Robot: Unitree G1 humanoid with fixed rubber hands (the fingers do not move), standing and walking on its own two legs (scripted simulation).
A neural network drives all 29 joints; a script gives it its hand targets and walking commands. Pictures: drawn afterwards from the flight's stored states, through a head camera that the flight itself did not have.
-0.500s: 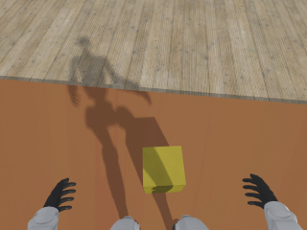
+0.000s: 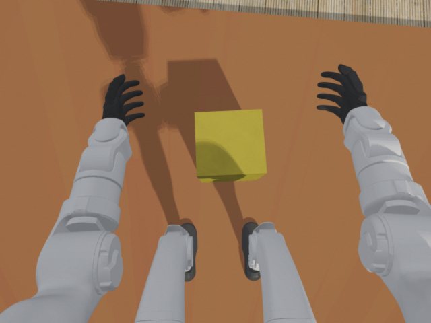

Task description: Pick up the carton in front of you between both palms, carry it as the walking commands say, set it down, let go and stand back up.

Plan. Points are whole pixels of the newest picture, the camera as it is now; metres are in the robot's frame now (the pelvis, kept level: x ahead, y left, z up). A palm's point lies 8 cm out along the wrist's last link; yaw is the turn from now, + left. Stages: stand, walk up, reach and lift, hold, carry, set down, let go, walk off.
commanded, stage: reach and lift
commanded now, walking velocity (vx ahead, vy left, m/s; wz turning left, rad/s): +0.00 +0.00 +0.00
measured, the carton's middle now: (228, 150) +0.49 -0.03 -0.53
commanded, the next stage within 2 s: none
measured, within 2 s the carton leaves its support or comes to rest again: leaves its support in 1.86 s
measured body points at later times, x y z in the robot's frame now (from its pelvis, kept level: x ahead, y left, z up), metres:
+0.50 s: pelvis +0.01 +0.00 -0.11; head +0.34 -0.01 +0.19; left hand +0.50 +0.18 -0.28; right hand +0.51 -0.22 -0.28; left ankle +0.09 +0.13 -0.62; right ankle +0.09 -0.11 -0.62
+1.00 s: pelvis -0.04 +0.01 -0.27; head +0.33 -0.01 -0.02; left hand +0.50 +0.17 -0.46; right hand +0.50 -0.21 -0.46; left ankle +0.09 +0.13 -0.62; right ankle +0.09 -0.11 -0.62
